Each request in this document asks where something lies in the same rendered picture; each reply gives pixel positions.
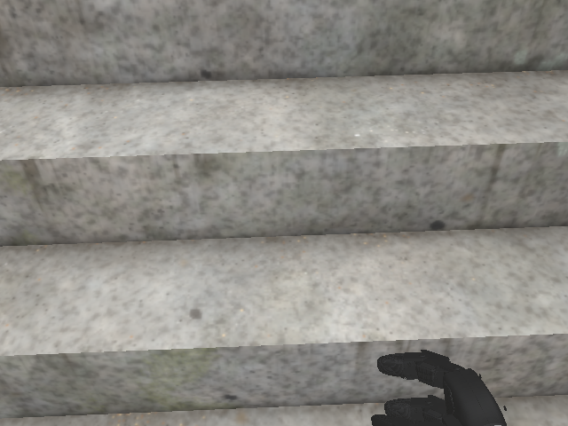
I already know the right robot hand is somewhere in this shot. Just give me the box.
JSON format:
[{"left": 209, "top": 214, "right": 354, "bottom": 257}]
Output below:
[{"left": 371, "top": 350, "right": 507, "bottom": 426}]

